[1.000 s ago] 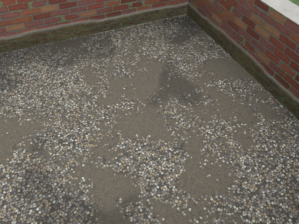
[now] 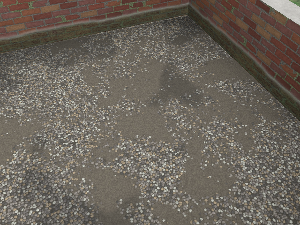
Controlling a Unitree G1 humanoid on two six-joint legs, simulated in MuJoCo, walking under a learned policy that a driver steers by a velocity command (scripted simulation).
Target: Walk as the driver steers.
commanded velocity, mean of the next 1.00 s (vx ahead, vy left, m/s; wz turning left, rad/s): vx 0.50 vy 0.00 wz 0.00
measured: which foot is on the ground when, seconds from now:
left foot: down 0.00-1.00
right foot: down 0.00-1.00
